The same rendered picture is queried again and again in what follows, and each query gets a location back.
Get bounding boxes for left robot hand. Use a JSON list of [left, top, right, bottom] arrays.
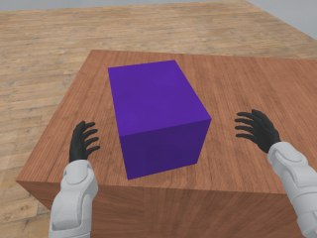
[[68, 120, 100, 164]]

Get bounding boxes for carton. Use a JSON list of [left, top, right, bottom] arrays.
[[108, 59, 212, 180]]

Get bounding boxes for right robot forearm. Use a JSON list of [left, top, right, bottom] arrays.
[[267, 141, 317, 238]]

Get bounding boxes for right robot hand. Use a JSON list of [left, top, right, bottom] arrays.
[[234, 109, 281, 154]]

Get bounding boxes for left robot forearm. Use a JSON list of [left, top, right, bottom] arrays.
[[49, 160, 98, 238]]

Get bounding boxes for pedestal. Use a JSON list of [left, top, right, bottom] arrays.
[[15, 50, 317, 238]]

